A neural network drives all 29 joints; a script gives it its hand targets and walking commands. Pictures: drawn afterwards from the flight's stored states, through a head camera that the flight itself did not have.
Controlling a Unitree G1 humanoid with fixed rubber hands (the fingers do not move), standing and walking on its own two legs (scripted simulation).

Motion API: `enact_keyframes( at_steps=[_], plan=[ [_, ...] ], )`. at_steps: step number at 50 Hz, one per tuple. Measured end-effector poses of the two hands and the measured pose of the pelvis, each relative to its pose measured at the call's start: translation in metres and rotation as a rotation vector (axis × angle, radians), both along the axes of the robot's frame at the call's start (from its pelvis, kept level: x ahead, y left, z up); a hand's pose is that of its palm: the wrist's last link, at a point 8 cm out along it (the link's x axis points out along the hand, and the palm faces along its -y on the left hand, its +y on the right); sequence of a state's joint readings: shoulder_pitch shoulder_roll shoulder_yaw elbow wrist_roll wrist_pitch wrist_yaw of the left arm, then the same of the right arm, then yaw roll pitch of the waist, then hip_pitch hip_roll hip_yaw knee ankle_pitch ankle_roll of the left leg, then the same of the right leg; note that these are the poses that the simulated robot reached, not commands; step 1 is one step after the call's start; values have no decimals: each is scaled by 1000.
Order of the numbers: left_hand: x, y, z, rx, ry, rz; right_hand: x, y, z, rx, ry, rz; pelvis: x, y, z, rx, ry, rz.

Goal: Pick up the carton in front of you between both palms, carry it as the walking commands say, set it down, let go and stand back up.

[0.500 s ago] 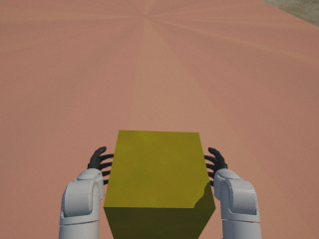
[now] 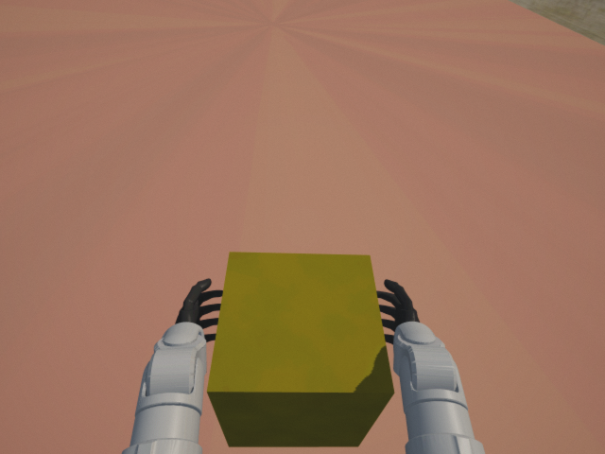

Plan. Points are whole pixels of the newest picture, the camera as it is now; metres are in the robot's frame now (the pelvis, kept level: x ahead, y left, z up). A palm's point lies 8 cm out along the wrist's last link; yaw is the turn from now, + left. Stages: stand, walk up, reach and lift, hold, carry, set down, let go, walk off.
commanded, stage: carry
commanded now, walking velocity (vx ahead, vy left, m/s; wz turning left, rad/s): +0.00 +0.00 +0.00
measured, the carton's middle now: (297, 354) +0.31 +0.00 -0.05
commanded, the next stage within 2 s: hold in 1.04 s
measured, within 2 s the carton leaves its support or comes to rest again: neither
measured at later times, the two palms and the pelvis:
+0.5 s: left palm (184, 351) +0.26 +0.15 +0.05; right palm (416, 350) +0.26 -0.15 +0.05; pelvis -0.03 +0.00 +0.00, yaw +0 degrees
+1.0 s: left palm (186, 359) +0.25 +0.14 +0.05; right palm (423, 358) +0.25 -0.16 +0.05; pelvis -0.04 -0.01 +0.00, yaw +0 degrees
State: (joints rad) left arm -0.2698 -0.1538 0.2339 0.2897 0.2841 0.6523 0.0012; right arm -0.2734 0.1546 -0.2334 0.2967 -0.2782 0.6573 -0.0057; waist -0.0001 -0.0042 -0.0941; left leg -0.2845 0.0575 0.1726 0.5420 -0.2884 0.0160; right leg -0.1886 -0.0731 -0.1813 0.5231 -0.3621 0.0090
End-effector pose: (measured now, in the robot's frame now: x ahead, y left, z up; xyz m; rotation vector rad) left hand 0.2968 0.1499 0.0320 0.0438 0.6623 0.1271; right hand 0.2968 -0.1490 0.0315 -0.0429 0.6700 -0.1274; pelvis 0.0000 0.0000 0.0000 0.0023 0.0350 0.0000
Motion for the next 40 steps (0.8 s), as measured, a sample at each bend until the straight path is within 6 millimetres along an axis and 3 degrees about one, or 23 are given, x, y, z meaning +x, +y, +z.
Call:
enact_keyframes(
  at_steps=[10, 20, 40],
  plan=[
    [-16, 0, 17, -11, -41, 10, -16, 0, 17, 9, -41, -7, -15, -1, 2, -2, -5, 0],
    [-32, -2, 15, -7, -11, 5, -32, -2, 15, 5, -11, -7, -27, -2, 3, -3, -10, 0],
    [-45, -5, 15, -5, -12, 7, -45, -5, 15, 4, -13, -5, -41, -5, 2, -3, -6, 1]
  ],
)
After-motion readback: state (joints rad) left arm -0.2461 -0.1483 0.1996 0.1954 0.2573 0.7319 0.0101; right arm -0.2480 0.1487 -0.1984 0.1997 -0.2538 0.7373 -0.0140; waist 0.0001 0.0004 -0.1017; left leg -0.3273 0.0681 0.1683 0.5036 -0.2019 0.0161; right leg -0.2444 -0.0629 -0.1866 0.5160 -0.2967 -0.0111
